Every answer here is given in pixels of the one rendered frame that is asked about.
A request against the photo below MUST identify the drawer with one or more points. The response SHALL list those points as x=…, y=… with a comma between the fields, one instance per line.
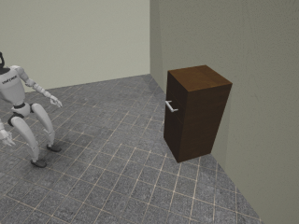
x=175, y=105

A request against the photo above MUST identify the cabinet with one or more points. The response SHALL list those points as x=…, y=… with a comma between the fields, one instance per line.
x=203, y=93

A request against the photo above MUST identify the robot right shin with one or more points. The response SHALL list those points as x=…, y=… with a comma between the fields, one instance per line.
x=33, y=152

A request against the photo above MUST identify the robot left hand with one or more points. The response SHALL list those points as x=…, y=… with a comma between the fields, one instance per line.
x=55, y=101

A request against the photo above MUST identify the handle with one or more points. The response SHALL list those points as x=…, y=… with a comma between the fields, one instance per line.
x=169, y=106

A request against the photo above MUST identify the robot right hand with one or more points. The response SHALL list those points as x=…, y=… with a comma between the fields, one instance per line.
x=6, y=135

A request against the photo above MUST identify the robot left upper arm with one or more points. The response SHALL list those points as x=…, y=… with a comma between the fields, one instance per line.
x=28, y=82

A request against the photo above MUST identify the robot right foot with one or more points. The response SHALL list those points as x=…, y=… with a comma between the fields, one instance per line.
x=39, y=163

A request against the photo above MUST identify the left robot forearm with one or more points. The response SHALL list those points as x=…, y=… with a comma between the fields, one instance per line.
x=41, y=90

